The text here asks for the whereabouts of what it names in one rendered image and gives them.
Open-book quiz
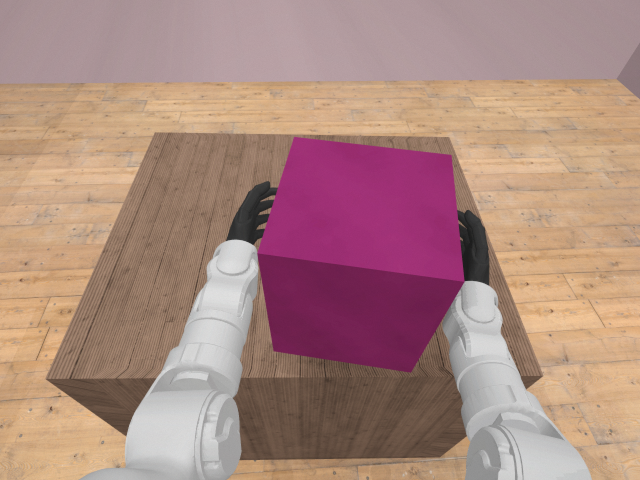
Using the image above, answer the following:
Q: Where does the robot left hand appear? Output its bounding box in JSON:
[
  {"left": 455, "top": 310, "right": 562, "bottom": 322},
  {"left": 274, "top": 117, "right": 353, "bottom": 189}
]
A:
[{"left": 226, "top": 181, "right": 278, "bottom": 245}]

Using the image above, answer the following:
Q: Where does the robot right hand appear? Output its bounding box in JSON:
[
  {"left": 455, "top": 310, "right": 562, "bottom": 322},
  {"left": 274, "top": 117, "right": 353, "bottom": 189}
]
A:
[{"left": 457, "top": 210, "right": 489, "bottom": 286}]

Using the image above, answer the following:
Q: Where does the left robot forearm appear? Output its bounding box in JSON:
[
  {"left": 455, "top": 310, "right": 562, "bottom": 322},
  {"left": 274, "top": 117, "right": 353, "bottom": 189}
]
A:
[{"left": 125, "top": 240, "right": 258, "bottom": 463}]

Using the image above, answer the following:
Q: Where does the right robot forearm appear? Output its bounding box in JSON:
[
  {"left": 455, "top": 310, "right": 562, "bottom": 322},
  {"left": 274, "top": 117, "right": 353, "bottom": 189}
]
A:
[{"left": 442, "top": 281, "right": 592, "bottom": 480}]

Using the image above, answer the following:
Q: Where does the carton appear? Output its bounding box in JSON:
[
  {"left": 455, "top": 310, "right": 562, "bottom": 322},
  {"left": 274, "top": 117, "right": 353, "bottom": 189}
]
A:
[{"left": 257, "top": 137, "right": 465, "bottom": 373}]

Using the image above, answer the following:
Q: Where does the robot left upper arm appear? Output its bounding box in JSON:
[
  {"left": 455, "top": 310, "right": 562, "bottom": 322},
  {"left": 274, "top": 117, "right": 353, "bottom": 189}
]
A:
[{"left": 79, "top": 389, "right": 241, "bottom": 480}]

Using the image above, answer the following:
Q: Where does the pedestal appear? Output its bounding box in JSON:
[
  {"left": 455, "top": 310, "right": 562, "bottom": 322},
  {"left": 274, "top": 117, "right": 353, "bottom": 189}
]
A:
[{"left": 45, "top": 132, "right": 543, "bottom": 460}]

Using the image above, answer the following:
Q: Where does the robot right upper arm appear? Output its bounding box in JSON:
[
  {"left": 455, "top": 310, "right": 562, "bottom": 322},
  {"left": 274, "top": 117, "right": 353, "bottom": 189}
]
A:
[{"left": 465, "top": 424, "right": 591, "bottom": 480}]

